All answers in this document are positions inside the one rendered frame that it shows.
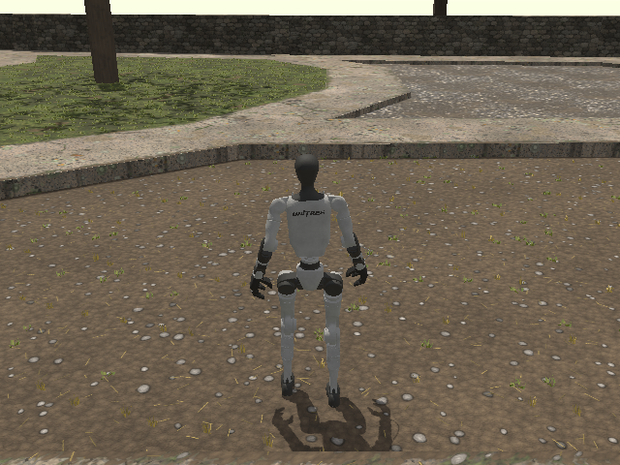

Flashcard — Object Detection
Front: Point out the robot left thigh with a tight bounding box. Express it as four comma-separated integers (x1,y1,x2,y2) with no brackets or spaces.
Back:
277,270,296,335

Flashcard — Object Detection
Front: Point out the robot left forearm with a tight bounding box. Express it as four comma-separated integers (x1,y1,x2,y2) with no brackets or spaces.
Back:
252,237,272,279

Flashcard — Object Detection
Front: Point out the right robot hand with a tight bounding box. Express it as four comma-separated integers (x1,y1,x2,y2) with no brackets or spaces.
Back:
346,266,368,286

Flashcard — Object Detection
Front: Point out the robot right forearm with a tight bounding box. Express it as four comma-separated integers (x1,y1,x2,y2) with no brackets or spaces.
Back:
347,232,365,270

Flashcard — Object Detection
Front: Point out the robot right thigh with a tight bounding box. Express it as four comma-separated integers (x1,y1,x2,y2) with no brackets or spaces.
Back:
324,271,343,345

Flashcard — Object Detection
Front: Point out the robot thigh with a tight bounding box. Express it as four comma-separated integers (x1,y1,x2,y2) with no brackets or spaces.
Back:
324,271,343,345
277,270,296,335

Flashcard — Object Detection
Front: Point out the left robot hand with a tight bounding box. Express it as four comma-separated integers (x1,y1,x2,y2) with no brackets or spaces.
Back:
250,274,272,299

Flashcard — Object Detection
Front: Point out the left robot upper arm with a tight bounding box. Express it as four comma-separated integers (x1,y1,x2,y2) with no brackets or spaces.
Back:
263,197,288,252

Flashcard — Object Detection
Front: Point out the right robot upper arm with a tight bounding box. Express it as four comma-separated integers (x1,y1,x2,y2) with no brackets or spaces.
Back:
328,195,357,248

